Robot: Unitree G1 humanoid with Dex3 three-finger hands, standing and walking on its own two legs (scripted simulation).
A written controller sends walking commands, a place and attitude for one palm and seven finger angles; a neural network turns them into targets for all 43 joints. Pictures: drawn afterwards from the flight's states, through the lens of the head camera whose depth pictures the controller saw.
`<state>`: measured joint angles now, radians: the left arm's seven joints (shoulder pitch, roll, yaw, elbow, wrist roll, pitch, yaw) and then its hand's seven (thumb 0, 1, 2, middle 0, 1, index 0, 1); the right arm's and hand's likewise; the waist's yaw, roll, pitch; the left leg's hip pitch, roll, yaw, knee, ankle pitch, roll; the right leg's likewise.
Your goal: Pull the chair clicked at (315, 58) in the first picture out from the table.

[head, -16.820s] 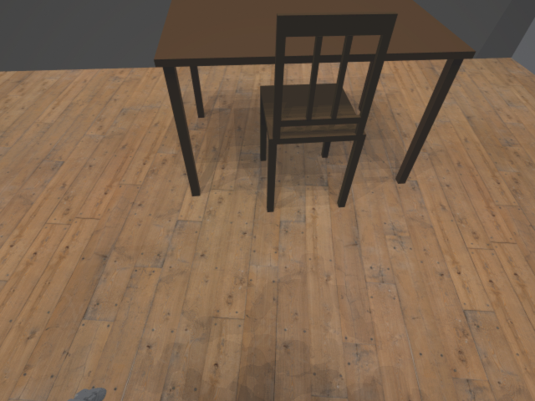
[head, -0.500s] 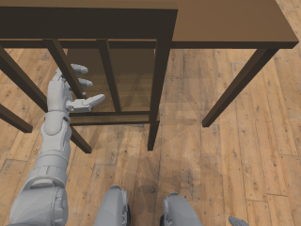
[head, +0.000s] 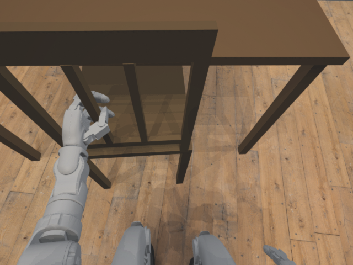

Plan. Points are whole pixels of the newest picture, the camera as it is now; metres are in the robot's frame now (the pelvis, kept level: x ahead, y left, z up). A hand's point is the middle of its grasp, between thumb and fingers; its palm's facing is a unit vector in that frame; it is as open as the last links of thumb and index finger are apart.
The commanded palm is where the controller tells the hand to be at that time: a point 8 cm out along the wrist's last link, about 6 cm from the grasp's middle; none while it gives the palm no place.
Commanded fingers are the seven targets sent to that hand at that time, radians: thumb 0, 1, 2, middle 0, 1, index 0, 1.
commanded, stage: hook a spindle and tug to test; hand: left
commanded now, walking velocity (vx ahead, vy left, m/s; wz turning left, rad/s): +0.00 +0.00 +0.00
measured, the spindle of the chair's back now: (94, 111) +0.45 +0.18 +0.03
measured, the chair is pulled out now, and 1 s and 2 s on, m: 0.02 0.08 0.22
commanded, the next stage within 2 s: step backward, pulling the chair out in 0.34 s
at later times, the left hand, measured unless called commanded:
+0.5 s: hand (105, 129) +0.40 +0.15 +0.02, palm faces +0.04 -1.00 -0.08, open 5.2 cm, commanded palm +0.38 +0.20 +0.02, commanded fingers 0.00 0.90 0.90 -0.50 -1.45 -0.50 -1.45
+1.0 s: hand (109, 144) +0.36 +0.14 +0.04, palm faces +0.01 -0.99 -0.14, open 5.0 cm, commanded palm +0.34 +0.19 +0.04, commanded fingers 0.00 0.90 0.90 -0.50 -1.45 -0.50 -1.45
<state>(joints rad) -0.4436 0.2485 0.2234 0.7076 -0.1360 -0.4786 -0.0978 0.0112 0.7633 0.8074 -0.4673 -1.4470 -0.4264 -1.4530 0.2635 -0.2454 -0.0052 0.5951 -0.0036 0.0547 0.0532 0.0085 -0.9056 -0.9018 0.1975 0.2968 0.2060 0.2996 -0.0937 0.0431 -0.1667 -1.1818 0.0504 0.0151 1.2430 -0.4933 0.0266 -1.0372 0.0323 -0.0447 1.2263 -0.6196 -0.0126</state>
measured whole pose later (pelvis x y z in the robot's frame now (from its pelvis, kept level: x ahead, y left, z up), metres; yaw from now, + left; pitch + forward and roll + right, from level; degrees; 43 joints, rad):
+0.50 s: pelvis +0.00 +0.00 +0.01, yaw +1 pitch +21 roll -2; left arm -0.40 0.25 0.19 0.62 -0.11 -0.39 -0.05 0.01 0.75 0.82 -0.47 -1.42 -0.42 -1.45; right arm 0.23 -0.24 -0.01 0.58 0.03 0.09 0.02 0.01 -0.91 -0.90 0.20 0.30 0.21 0.30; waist -0.09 0.04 -0.10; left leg -1.10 0.04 0.01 1.22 -0.49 0.01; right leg -0.96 0.03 -0.05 1.21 -0.61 -0.01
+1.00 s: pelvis -0.02 +0.01 +0.10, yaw -1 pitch +7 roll -2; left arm -0.49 0.20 0.08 0.98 -0.07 -0.19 0.06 0.04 0.75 0.80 -0.34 -1.20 -0.50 -1.45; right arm 0.23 -0.25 -0.02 0.65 0.04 0.11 -0.08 0.01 -0.91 -0.90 0.20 0.30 0.21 0.30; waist -0.08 0.03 0.08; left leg -0.54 0.04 0.06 0.64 -0.22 0.03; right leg -0.43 0.03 0.00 0.61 -0.31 0.00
